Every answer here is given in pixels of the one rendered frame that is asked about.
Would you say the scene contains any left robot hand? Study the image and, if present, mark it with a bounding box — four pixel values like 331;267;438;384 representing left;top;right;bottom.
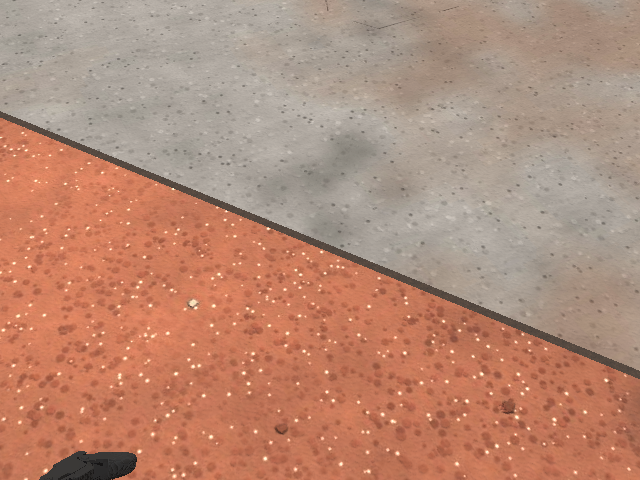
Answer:
39;451;137;480

